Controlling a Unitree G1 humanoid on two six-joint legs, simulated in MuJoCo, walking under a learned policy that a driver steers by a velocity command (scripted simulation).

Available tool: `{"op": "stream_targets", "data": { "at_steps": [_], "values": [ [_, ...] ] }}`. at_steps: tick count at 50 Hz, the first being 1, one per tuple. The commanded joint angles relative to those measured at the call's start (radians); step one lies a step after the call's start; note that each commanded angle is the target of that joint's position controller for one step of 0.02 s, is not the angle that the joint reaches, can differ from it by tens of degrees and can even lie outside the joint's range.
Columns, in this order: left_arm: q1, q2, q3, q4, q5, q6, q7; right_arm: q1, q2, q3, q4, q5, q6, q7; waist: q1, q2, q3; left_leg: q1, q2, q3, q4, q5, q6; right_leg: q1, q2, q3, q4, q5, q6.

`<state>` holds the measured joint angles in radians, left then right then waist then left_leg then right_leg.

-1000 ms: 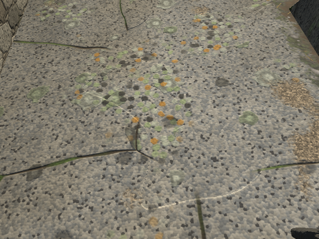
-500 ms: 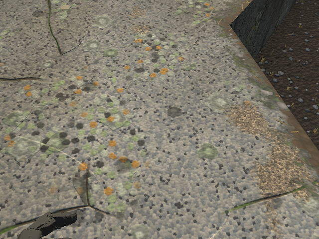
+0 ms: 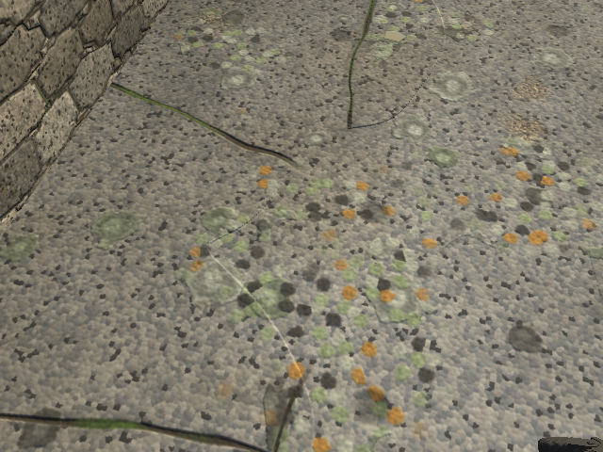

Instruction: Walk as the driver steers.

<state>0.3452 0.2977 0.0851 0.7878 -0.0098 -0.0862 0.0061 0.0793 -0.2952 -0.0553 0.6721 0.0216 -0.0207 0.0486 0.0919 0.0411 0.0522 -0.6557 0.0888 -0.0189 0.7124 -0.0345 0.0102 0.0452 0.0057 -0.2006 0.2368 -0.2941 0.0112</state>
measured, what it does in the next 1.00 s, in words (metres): walks ahead: left foot, then right foot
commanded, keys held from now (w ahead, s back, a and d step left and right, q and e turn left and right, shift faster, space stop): w+q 0.16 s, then w+e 0.40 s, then e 0.44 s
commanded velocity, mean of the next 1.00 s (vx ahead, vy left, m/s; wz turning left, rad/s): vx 0.38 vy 0.00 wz -0.14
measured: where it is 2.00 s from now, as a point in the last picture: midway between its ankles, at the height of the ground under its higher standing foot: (313, 415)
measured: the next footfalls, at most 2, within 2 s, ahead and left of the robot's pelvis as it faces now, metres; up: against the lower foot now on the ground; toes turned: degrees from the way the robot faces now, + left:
left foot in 0.10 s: +0.23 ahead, +0.13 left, +0.00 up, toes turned +6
right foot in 0.66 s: +0.57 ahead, -0.05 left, +0.00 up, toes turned -3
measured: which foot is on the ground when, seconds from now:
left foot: up 0.00-0.08, down 0.10-0.66, up 0.68-1.00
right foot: down 0.00-0.12, up 0.14-0.64, down 0.66-1.00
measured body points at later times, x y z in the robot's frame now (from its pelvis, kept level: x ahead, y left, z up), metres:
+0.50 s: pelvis +0.28 +0.06 +0.00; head +0.30 +0.07 +0.45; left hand +0.42 +0.33 -0.10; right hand +0.37 -0.21 -0.11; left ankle +0.19 +0.12 -0.74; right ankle +0.49 -0.10 -0.68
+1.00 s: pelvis +0.50 +0.04 +0.00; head +0.55 +0.02 +0.45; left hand +0.70 +0.29 -0.09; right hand +0.61 -0.26 -0.10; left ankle +0.63 +0.19 -0.70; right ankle +0.53 -0.05 -0.74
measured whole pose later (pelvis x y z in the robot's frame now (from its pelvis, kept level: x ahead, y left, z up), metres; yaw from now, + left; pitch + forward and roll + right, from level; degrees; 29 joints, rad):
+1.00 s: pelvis +0.50 +0.04 +0.00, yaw -13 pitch +3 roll +0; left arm 0.19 0.32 0.07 0.65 -0.01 0.02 0.02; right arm 0.12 -0.30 -0.03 0.69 -0.01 -0.01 -0.03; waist 0.03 0.01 0.05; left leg -0.60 0.02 -0.13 0.81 -0.25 -0.11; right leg -0.36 0.12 0.14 0.48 -0.16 -0.06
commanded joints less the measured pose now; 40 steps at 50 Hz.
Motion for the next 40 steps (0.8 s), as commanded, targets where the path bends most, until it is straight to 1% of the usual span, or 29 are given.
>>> {"op": "stream_targets", "data": {
  "at_steps": [1,3,4,5,6,7,8,9,10,11,12,14,17,20,22,24,27,28,29,30,31,32,33,34,35,36,37,38,40],
  "values": [
    [-0.045,0.185,0.048,-0.055,-0.018,-0.002,0.005,-0.084,-0.056,-0.010,-0.101,0.000,-0.009,0.014,-0.034,-0.091,0.030,0.030,-0.017,0.040,-0.065,-0.046,0.042,-0.007,-0.294,0.069,-0.033,0.463,-0.143],
    [-0.049,0.218,0.057,-0.052,-0.027,0.012,0.008,-0.029,-0.093,-0.031,-0.105,-0.004,-0.002,0.014,-0.083,-0.121,-0.032,0.160,-0.084,0.102,-0.078,-0.150,0.086,0.022,-0.288,0.029,0.121,0.796,-0.120],
    [-0.059,0.221,0.056,-0.054,-0.032,0.021,0.010,0.093,-0.129,-0.054,-0.077,-0.002,0.002,0.009,-0.159,-0.114,-0.100,0.329,-0.132,0.130,-0.119,-0.140,0.118,-0.010,-0.264,-0.004,0.294,0.908,-0.099],
    [-0.045,0.193,0.042,-0.060,-0.025,0.022,0.014,0.270,-0.194,-0.090,-0.027,0.003,0.011,-0.006,-0.240,-0.087,-0.192,0.609,-0.157,0.100,-0.149,-0.103,0.157,-0.156,-0.224,-0.026,0.537,0.830,-0.060],
    [0.007,0.077,0.004,-0.096,0.024,0.015,0.012,0.343,-0.297,-0.112,-0.010,0.012,0.017,-0.028,-0.203,0.147,-0.264,0.923,0.079,-0.297,-0.172,-0.108,0.262,-0.526,-0.121,-0.023,0.899,0.084,0.000],
    [0.020,0.051,-0.020,-0.141,0.018,-0.018,0.004,0.317,-0.328,-0.103,-0.059,0.006,-0.005,-0.019,-0.163,0.213,-0.446,1.081,0.251,-0.842,-0.361,-0.356,0.434,-0.767,0.038,0.217,1.136,-0.345,0.025],
    [-0.103,0.151,0.003,-0.158,-0.022,-0.040,-0.006,0.307,-0.236,-0.079,-0.054,0.001,-0.020,-0.011,-0.220,0.070,-0.362,1.032,0.231,-0.757,-0.430,-0.390,0.370,-0.872,-0.020,0.307,1.161,-0.260,0.010],
    [-0.121,0.152,-0.001,-0.157,-0.036,-0.051,-0.009,0.269,-0.184,-0.063,-0.038,-0.001,-0.030,-0.012,-0.193,0.047,-0.237,0.898,0.206,-0.592,-0.433,-0.328,0.328,-0.882,-0.068,0.281,1.094,-0.162,-0.010],
    [-0.114,0.140,-0.004,-0.134,-0.017,-0.051,0.000,0.197,-0.147,-0.050,-0.042,-0.003,-0.035,-0.014,-0.146,-0.027,-0.165,0.746,0.167,-0.470,-0.426,-0.215,0.286,-0.820,-0.120,0.270,1.015,-0.083,-0.011],
    [-0.100,0.146,0.002,-0.120,0.001,-0.042,0.004,0.143,-0.107,-0.036,-0.048,-0.012,-0.039,-0.017,-0.113,-0.007,-0.128,0.635,0.135,-0.381,-0.437,-0.078,0.266,-0.749,-0.151,0.271,0.950,-0.031,-0.005],
    [-0.071,0.142,0.003,-0.108,0.001,-0.028,0.000,0.120,-0.092,-0.028,-0.052,-0.024,-0.042,-0.019,-0.088,0.023,-0.121,0.565,0.116,-0.330,-0.461,-0.002,0.258,-0.686,-0.168,0.273,0.936,0.004,-0.002],
    [-0.042,0.111,-0.004,-0.089,0.000,-0.004,-0.003,0.128,-0.101,-0.029,-0.025,-0.027,-0.058,-0.022,-0.075,0.018,-0.118,0.501,0.109,-0.242,-0.498,0.120,0.265,-0.645,-0.171,0.257,0.901,0.045,0.014],
    [-0.111,0.084,-0.014,-0.104,-0.002,0.014,0.001,0.160,-0.117,-0.031,0.018,-0.030,-0.072,-0.031,-0.095,-0.001,-0.055,0.493,0.091,-0.127,-0.544,0.178,0.243,-0.720,-0.171,0.260,0.779,0.193,0.032],
    [-0.172,0.067,-0.020,-0.111,-0.009,0.007,-0.011,0.169,-0.115,-0.025,0.039,-0.034,-0.075,-0.040,-0.126,0.005,-0.025,0.512,0.059,-0.026,-0.570,0.141,0.190,-0.712,-0.141,0.257,0.591,0.389,0.020],
    [-0.229,0.052,-0.027,-0.125,-0.014,0.001,-0.022,0.189,-0.129,-0.026,0.056,-0.033,-0.076,-0.044,-0.154,0.002,0.001,0.538,0.072,0.006,-0.593,0.110,0.171,-0.701,-0.115,0.243,0.485,0.458,0.009],
    [-0.274,0.043,-0.032,-0.144,-0.017,-0.001,-0.035,0.217,-0.137,-0.028,0.080,-0.029,-0.072,-0.046,-0.176,-0.008,0.026,0.607,0.099,0.026,-0.595,0.121,0.166,-0.727,-0.101,0.239,0.414,0.467,-0.006],
    [-0.328,0.035,-0.037,-0.179,-0.014,-0.004,-0.060,0.251,-0.142,-0.031,0.109,-0.024,-0.052,-0.050,-0.193,-0.019,0.043,0.746,0.142,0.050,-0.541,0.220,0.163,-0.795,-0.082,0.220,0.353,0.387,-0.034],
    [-0.336,0.035,-0.038,-0.191,-0.012,-0.005,-0.069,0.254,-0.146,-0.033,0.114,-0.022,-0.043,-0.053,-0.189,-0.017,0.040,0.785,0.153,0.056,-0.510,0.288,0.158,-0.804,-0.072,0.204,0.343,0.337,-0.046],
    [-0.327,0.041,-0.034,-0.199,-0.006,-0.005,-0.077,0.234,-0.153,-0.034,0.110,-0.022,-0.033,-0.059,-0.170,-0.008,0.035,0.799,0.150,0.076,-0.448,0.454,0.144,-0.778,-0.049,0.176,0.326,0.282,-0.060],
    [-0.294,0.057,-0.027,-0.201,0.003,-0.003,-0.080,0.218,-0.169,-0.037,0.101,-0.022,-0.023,-0.069,-0.145,0.018,-0.004,0.806,0.141,0.092,-0.363,0.678,0.128,-0.713,-0.010,0.134,0.329,0.230,-0.074],
    [-0.217,0.084,-0.013,-0.189,0.008,-0.002,-0.080,0.209,-0.180,-0.039,0.092,-0.022,-0.013,-0.080,-0.106,0.045,-0.066,0.804,0.128,0.101,-0.245,0.858,0.110,-0.610,0.034,0.104,0.338,0.198,-0.091],
    [-0.078,0.131,0.012,-0.160,0.008,-0.003,-0.073,0.193,-0.182,-0.038,0.083,-0.023,-0.006,-0.089,-0.033,0.043,-0.143,0.744,0.099,0.121,-0.058,0.891,0.081,-0.426,0.070,0.103,0.296,0.249,-0.117],
    [0.046,0.189,0.034,-0.143,0.010,-0.002,-0.058,0.187,-0.167,-0.028,0.064,-0.026,-0.013,-0.095,0.039,-0.018,-0.229,0.554,0.049,0.139,0.209,0.648,0.029,-0.152,-0.004,0.224,0.247,0.481,-0.171],
    [0.038,0.300,0.048,-0.160,0.018,0.002,-0.046,0.344,-0.029,0.013,0.027,-0.069,-0.036,-0.073,-0.083,-0.310,-0.382,0.097,-0.150,0.113,0.631,-0.435,-0.055,0.296,-0.327,0.689,0.339,0.884,-0.388],
    [0.076,0.220,0.033,-0.188,0.017,0.009,-0.038,0.314,-0.122,0.008,0.046,-0.054,-0.061,-0.052,0.002,-0.201,-0.585,0.011,-0.192,-0.098,0.798,-0.622,-0.066,0.401,-0.391,0.912,0.260,0.860,-0.471],
    [0.012,0.186,0.022,-0.202,0.017,0.018,-0.033,0.205,-0.167,-0.007,0.013,-0.009,-0.068,-0.043,0.018,-0.130,-0.477,-0.042,-0.117,-0.137,0.779,-0.542,-0.051,0.312,-0.343,0.751,0.239,0.838,-0.410],
    [-0.048,0.156,0.016,-0.207,0.001,0.027,-0.027,0.146,-0.152,0.001,-0.013,-0.010,-0.069,-0.047,-0.008,-0.051,-0.337,-0.067,-0.077,-0.110,0.695,-0.484,-0.045,0.161,-0.291,0.650,0.215,0.786,-0.364],
    [-0.098,0.140,0.010,-0.217,-0.007,0.037,-0.021,0.123,-0.144,-0.001,-0.014,-0.022,-0.059,-0.057,-0.043,0.002,-0.224,-0.056,-0.055,-0.087,0.625,-0.453,-0.054,-0.005,-0.256,0.591,0.175,0.753,-0.337],
    [-0.151,0.143,0.010,-0.228,0.012,0.048,-0.016,0.160,-0.138,-0.006,-0.016,-0.028,-0.027,-0.066,-0.110,-0.044,-0.149,0.071,-0.043,-0.076,0.510,-0.416,-0.071,-0.240,-0.200,0.537,0.106,0.697,-0.324]
  ]
}}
